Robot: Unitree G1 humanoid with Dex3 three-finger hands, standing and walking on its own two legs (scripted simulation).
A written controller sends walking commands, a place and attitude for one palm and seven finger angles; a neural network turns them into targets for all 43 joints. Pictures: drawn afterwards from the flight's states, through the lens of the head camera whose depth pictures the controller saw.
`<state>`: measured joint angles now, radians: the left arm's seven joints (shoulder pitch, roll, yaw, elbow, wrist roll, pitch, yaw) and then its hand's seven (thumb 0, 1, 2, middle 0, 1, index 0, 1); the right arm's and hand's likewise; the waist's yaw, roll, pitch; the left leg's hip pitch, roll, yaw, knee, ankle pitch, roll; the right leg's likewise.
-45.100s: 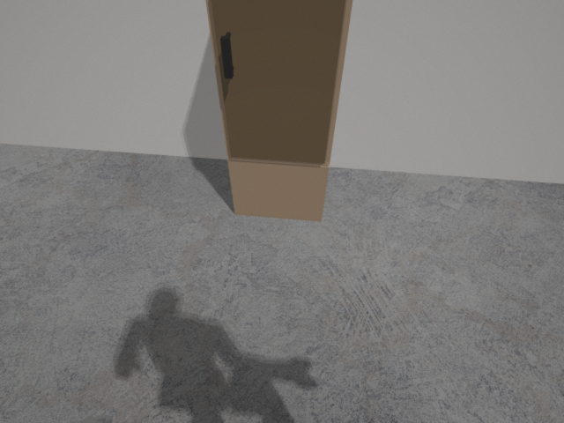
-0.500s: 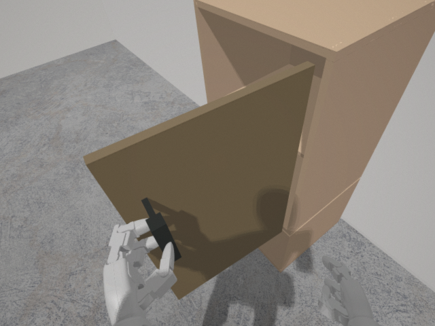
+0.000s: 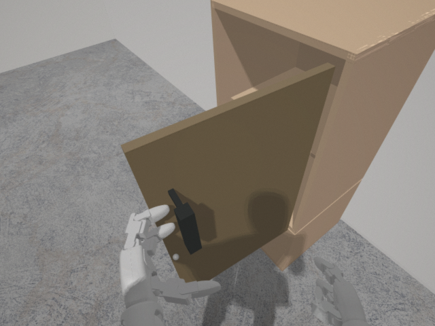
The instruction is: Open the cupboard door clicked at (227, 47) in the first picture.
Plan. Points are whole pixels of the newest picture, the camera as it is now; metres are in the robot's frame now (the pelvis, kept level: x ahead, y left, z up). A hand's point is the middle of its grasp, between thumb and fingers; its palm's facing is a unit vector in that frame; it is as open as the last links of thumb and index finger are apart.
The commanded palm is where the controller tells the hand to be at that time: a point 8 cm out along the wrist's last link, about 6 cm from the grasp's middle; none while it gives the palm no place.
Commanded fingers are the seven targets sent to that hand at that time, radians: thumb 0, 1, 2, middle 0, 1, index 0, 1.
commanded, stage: open thumb and fingers to let go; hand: left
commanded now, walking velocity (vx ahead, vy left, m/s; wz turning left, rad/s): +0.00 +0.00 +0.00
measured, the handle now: (183, 221) +0.29 +0.07 +0.07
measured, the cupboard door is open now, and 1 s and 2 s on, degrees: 85 82 82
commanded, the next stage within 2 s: slide the hand sideways off the handle in 0.18 s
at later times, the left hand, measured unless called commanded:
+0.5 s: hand (177, 269) +0.20 +0.07 +0.08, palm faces -0.09 -0.99 +0.05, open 16.0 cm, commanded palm +0.16 +0.10 +0.08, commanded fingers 0.00 -0.50 0.30 -0.15 -0.30 -0.15 -0.30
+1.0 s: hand (149, 285) +0.17 +0.11 +0.09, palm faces +0.01 -1.00 +0.07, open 15.2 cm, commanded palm +0.12 +0.15 +0.08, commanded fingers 0.00 -0.50 0.30 -0.15 -0.30 -0.15 -0.30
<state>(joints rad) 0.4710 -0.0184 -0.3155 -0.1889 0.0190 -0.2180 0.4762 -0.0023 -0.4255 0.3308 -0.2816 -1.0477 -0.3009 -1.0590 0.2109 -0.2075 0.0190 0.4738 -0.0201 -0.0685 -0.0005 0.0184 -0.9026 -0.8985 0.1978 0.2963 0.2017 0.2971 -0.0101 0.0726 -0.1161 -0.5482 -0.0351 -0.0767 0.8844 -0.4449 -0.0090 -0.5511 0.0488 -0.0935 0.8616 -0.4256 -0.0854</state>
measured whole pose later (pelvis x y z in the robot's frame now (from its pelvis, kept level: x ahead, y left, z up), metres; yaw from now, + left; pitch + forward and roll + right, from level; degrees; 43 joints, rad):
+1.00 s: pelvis +0.01 +0.04 -0.03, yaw -2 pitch +10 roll -1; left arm 0.84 0.05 -0.33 -0.57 0.01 -0.26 0.11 -0.01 -0.30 0.40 -0.15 -0.29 -0.15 -0.30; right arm 0.29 -0.21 0.01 0.27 0.02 -0.01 0.03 0.02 -0.90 -0.90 0.20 0.30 0.20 0.30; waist 0.00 0.06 -0.13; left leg -0.70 -0.06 -0.02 1.07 -0.55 0.05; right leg -0.70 0.03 -0.04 1.04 -0.51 -0.03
